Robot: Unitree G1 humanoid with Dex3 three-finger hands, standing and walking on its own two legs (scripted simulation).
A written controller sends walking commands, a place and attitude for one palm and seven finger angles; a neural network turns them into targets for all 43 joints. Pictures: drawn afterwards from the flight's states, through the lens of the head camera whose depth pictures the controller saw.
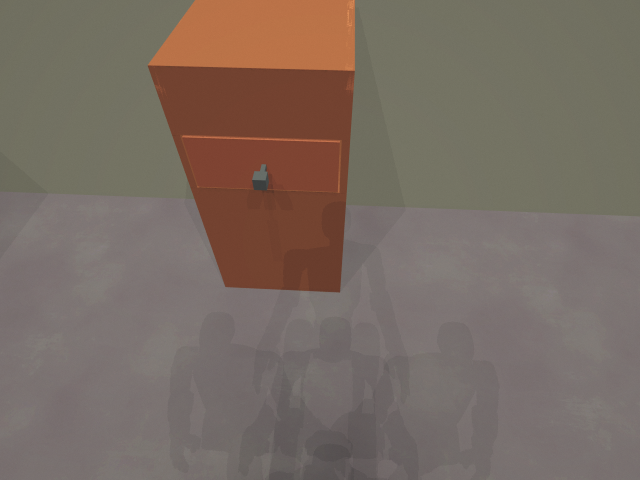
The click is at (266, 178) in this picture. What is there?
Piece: drawer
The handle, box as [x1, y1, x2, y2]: [252, 164, 268, 189]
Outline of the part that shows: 265,164 261,165 259,171 254,171 252,178 254,189 266,189 268,179 267,172 265,171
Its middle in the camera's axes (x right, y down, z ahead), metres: -0.15 -0.16 +0.98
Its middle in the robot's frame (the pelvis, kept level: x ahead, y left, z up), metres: +0.82 +0.19 -0.18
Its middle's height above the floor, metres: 0.60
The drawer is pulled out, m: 0.00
